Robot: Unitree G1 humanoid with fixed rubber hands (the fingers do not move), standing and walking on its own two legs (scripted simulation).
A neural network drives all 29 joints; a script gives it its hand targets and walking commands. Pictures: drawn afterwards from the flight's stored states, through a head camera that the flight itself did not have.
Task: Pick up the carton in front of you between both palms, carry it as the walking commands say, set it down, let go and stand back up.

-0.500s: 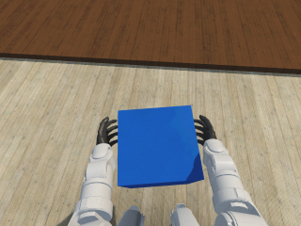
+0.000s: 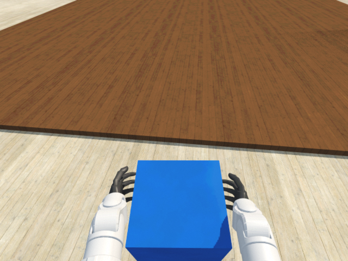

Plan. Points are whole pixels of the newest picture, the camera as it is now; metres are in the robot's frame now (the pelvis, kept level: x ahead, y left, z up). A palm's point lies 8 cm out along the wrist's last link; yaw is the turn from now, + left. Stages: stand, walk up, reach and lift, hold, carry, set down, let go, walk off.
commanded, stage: reach and lift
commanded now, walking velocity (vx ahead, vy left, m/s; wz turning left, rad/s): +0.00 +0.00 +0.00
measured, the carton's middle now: (178, 216) +0.29 +0.00 -0.07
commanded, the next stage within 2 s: hold in 1.02 s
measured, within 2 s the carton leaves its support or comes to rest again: neither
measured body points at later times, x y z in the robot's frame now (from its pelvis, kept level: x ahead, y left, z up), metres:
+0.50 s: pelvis -0.01 +0.00 +0.00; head -0.05 -0.01 +0.45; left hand +0.30 +0.15 +0.03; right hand +0.29 -0.15 +0.02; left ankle +0.00 +0.13 -0.74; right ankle +0.01 -0.13 -0.74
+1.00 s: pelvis +0.00 +0.00 +0.01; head -0.04 +0.00 +0.46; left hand +0.30 +0.15 +0.04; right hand +0.30 -0.15 +0.03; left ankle +0.00 +0.13 -0.74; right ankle +0.01 -0.13 -0.74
